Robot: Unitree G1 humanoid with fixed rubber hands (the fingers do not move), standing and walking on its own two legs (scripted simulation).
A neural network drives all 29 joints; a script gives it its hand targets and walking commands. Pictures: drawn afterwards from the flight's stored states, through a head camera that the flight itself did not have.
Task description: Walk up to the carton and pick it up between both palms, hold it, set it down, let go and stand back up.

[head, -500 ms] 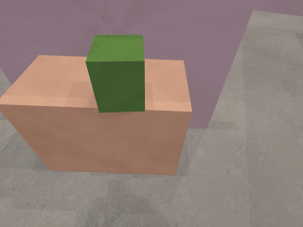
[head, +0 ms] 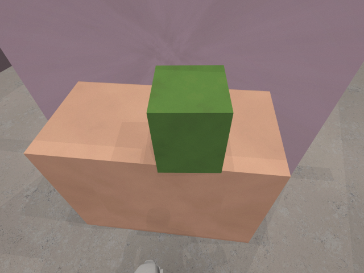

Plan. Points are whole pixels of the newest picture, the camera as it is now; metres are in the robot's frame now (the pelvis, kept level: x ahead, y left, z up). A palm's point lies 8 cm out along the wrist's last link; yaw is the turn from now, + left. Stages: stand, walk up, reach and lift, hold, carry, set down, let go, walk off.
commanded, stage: walk up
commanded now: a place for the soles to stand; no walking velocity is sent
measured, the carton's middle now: (189, 120) +0.55 +0.02 +0.01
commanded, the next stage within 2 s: none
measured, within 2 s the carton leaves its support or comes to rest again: neither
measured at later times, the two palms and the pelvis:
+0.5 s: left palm (60, 268) +0.17 +0.32 -0.12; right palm out of the picture +0.11 -0.16 -0.12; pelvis +0.08 +0.09 +0.00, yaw -6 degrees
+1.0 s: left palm (56, 268) +0.17 +0.33 -0.12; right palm out of the picture +0.10 -0.18 -0.12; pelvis +0.09 +0.08 +0.01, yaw -9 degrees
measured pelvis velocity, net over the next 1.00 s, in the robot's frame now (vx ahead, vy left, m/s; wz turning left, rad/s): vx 0.09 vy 0.08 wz -0.16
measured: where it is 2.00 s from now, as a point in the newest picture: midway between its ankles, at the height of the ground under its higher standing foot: outside the picture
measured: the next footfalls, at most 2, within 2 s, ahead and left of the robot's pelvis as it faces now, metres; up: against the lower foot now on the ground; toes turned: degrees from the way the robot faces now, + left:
left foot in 0.06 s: +0.16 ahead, +0.16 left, +0.00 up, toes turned +4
right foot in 0.36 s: +0.14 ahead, -0.05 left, +0.00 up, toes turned -5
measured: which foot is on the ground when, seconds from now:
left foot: up 0.00-0.04, down 0.06-1.00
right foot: down 0.00-0.06, up 0.08-0.34, down 0.36-1.00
